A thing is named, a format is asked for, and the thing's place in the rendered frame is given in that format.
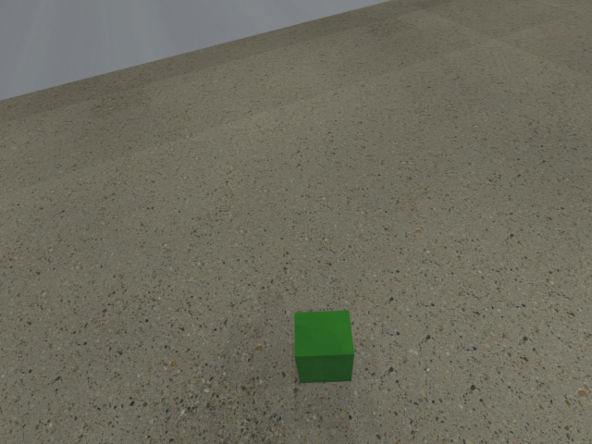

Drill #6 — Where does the carton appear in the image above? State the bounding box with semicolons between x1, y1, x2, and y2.
294;310;354;383

